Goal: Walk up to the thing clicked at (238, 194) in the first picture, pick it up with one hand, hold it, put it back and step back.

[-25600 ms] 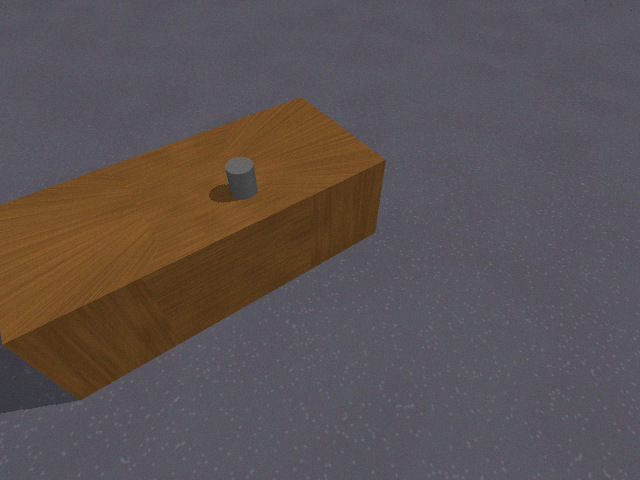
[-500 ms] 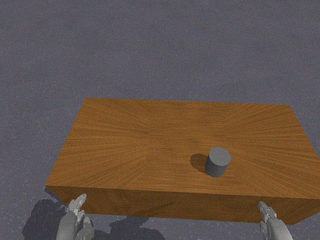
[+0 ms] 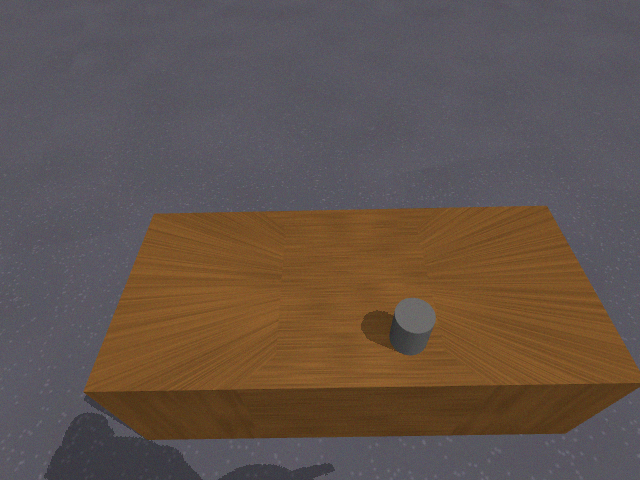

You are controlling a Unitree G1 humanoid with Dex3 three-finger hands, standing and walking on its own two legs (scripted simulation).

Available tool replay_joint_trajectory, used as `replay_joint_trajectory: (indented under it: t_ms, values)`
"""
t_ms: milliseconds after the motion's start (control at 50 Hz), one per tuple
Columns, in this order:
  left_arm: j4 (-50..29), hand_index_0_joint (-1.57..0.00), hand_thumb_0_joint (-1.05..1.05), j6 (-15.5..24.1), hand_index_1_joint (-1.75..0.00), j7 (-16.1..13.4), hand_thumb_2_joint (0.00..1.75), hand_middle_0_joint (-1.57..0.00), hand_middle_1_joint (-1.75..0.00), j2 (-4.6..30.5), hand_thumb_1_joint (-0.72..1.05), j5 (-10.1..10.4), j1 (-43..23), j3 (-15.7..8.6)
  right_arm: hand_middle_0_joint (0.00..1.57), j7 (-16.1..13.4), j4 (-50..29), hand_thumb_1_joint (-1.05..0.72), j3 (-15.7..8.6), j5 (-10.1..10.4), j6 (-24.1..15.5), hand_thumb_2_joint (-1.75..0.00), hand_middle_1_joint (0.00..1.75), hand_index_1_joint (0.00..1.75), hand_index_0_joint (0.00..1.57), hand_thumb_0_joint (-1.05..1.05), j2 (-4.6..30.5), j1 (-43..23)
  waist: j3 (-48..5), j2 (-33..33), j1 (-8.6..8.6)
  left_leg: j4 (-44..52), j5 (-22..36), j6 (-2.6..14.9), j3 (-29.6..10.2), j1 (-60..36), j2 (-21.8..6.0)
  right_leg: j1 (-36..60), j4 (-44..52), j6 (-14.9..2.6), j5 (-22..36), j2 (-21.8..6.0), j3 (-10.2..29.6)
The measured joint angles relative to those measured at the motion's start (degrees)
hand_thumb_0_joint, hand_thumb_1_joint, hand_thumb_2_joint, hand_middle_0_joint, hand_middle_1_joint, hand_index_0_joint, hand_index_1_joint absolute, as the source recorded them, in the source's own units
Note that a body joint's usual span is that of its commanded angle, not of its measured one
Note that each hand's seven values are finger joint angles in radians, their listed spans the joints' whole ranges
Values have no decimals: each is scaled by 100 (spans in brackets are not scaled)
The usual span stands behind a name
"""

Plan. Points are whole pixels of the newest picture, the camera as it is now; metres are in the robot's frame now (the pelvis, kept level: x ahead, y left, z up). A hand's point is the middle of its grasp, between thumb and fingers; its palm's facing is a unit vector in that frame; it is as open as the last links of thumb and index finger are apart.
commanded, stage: home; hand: right
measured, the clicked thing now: (411, 326) +0.49 -0.18 -0.32
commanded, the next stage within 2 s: stand in 0.08 s
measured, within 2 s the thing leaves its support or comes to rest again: neither
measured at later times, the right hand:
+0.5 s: hand out of the picture +0.03 -0.23 -0.15, palm faces -0.01 +0.94 -0.34, open 12.1 cm
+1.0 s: hand out of the picture +0.05 -0.23 -0.14, palm faces -0.01 +0.94 -0.34, open 7.4 cm
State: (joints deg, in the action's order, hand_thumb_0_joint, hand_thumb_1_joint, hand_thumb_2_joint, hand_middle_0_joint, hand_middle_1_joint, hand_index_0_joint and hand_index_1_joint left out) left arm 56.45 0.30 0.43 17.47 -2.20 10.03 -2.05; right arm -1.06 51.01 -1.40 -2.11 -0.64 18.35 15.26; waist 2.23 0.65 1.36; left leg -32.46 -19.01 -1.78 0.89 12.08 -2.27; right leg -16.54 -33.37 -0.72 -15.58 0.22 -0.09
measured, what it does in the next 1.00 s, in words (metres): stands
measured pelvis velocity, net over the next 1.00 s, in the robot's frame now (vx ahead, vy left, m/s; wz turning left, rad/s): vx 0.00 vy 0.02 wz -0.01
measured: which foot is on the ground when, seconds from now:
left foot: down 0.00-1.00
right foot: down 0.00-1.00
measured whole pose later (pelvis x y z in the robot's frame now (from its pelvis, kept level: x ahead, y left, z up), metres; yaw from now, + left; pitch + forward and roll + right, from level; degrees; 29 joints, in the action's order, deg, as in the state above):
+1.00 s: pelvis +0.00 +0.02 +0.02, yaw -1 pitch -3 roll +0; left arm 67.5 0.4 0.4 18.5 -1.0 6.8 -0.2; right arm -0.4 65.2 0.2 -0.8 -0.9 19.1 8.4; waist 3.2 -0.3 0.4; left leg -19.4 -12.3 -0.5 2.0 3.8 -1.1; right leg -8.2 -19.9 0.9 -8.4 -0.8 0.9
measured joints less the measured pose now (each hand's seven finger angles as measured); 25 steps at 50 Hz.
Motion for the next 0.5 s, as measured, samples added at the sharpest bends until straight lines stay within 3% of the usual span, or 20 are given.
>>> replay_joint_trajectory:
  t_ms: [280, 380, 500]
  values:
    - [724, -21, 1, -65, -31, 14, 90, -21, -30, -23, 90, 66, -297, 36, 10, -38, 982, 45, 103, 54, -50, -12, 10, 10, 9, -1, -30, -252, 39, -123, -35, 782, 426, 35, 29, -604, 19, 655, 884, 56, 482, -10, 17]
    - [900, -20, 1, -68, -31, 28, 90, -21, -30, 32, 90, 71, -287, 36, 16, -25, 1120, 24, 100, 71, -47, -32, 20, 20, 15, -1, 27, -332, 78, -96, -62, 901, 511, 58, 41, -643, 41, 700, 1019, 79, 577, -30, 30]
    - [1071, -20, 1, -63, -30, 20, 90, -21, -30, 82, 90, 82, -232, 54, 19, -5, 1236, -15, 126, 84, -47, -65, 27, 26, 19, 0, 10, -412, 119, -67, -88, 1039, 590, 76, 58, -704, 63, 758, 1153, 101, 657, -49, 46]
